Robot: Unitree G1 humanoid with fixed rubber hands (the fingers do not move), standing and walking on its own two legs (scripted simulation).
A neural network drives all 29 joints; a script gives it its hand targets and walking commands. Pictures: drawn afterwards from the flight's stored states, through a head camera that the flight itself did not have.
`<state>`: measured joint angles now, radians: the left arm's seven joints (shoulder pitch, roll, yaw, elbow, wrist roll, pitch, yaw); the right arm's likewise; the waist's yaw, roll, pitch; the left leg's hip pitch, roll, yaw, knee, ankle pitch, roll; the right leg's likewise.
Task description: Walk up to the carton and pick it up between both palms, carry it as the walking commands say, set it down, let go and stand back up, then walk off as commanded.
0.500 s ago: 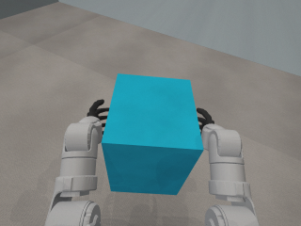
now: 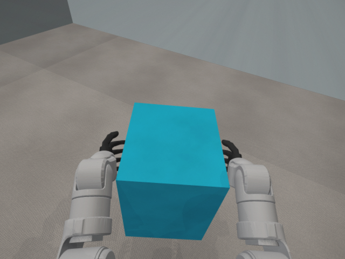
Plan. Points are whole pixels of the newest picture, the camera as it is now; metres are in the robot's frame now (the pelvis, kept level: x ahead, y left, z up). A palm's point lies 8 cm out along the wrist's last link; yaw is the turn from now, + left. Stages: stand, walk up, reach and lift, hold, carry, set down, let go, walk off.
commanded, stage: carry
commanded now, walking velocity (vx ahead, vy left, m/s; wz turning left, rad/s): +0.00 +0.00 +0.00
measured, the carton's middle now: (169, 173) +0.33 +0.00 +0.01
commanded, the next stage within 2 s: hold in 1.02 s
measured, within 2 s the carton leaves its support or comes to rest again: neither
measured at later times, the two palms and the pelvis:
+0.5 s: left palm (104, 156) +0.32 +0.15 +0.10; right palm (232, 162) +0.31 -0.14 +0.09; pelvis +0.00 +0.00 +0.00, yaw +0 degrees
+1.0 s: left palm (101, 168) +0.30 +0.16 +0.08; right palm (230, 175) +0.29 -0.14 +0.07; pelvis +0.00 +0.01 +0.00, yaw +0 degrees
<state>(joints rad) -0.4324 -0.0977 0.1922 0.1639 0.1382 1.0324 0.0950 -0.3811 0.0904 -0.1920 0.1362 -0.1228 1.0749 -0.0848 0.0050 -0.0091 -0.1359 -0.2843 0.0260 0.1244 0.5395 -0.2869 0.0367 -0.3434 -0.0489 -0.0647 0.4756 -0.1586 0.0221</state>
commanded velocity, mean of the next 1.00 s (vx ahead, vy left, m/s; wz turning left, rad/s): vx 0.00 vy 0.00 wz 0.00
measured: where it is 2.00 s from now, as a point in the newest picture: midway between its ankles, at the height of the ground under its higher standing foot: outside the picture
